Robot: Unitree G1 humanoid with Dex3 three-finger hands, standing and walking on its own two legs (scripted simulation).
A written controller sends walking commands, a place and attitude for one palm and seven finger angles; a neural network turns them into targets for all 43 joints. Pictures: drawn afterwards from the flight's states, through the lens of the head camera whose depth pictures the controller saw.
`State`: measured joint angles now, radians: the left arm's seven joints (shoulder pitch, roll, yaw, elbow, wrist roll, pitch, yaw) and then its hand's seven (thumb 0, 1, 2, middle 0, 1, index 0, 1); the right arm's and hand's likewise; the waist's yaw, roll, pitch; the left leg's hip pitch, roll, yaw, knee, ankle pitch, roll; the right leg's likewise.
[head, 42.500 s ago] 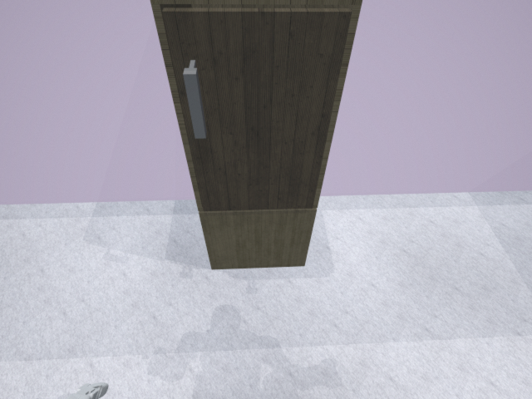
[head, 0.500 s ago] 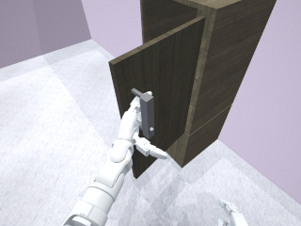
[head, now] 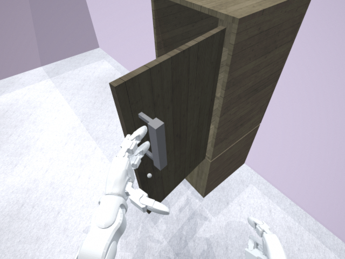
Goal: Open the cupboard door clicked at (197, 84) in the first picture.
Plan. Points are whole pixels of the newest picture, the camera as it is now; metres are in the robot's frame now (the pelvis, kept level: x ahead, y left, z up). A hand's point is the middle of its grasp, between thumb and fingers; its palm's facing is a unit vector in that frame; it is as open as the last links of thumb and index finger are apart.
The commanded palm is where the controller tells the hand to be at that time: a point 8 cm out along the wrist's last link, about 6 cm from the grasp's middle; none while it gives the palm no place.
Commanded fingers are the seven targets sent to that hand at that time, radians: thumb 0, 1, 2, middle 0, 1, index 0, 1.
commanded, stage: slide the hand sideways off the handle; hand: left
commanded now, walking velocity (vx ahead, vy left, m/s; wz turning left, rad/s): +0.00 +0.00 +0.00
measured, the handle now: (152, 141) +0.36 +0.08 +0.09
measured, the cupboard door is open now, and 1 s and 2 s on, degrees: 98 96 96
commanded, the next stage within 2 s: draw the hand back to the body in 0.44 s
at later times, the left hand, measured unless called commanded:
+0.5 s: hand (120, 194) +0.23 +0.12 +0.09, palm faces -0.01 -1.00 -0.03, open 16.3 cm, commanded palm +0.20 +0.17 +0.09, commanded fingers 0.00 -0.50 0.30 -0.15 -0.30 -0.15 -0.30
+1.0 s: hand (90, 198) +0.20 +0.17 +0.12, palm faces +0.01 -1.00 -0.06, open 16.3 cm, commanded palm +0.17 +0.23 +0.12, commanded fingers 0.00 -0.36 0.36 -0.16 -0.30 -0.16 -0.30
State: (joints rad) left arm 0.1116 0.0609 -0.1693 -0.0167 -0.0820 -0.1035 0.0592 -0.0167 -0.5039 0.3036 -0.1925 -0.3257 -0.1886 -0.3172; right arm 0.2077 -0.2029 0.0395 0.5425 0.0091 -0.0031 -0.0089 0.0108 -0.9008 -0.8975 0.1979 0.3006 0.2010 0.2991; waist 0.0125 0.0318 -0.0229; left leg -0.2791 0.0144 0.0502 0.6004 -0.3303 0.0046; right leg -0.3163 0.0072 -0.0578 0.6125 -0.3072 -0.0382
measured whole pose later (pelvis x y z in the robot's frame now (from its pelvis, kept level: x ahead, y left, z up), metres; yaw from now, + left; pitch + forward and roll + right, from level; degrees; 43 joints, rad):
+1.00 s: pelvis +0.00 +0.01 -0.01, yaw +2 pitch +0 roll -1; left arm 0.39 0.21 0.07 -0.33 -0.23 -0.04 -0.17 -0.02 -0.50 0.31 -0.15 -0.30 -0.15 -0.30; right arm 0.24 -0.24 0.06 0.54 0.03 -0.20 -0.07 0.01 -0.90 -0.90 0.20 0.30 0.20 0.30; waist 0.04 0.06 -0.04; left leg -0.31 0.00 0.01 0.68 -0.37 0.02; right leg -0.31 -0.01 -0.09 0.66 -0.34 -0.02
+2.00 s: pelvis +0.02 +0.02 +0.02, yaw +1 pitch -5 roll -1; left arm 0.45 0.32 0.32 -0.37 -0.05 -0.10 0.11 0.01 0.86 0.89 -0.21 -0.31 -0.21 -0.30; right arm 0.18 -0.22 0.02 0.65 -0.01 -0.10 -0.06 0.01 -0.90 -0.90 0.20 0.30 0.20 0.30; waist 0.08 0.06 0.04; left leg -0.05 -0.01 0.04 0.39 -0.26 0.03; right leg -0.06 0.00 -0.06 0.35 -0.21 -0.01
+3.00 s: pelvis -0.09 +0.04 -0.01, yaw +0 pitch -1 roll -1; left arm 0.50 0.37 0.43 -0.52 -0.01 -0.23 0.16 0.01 0.88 0.90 -0.21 -0.31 -0.21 -0.30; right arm 0.23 -0.21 0.01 0.56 0.00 -0.08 -0.06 0.01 -0.90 -0.90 0.20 0.30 0.21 0.30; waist 0.01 -0.01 0.06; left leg -0.44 -0.02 0.06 0.73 -0.37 0.05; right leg -0.43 -0.03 -0.04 0.63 -0.18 0.01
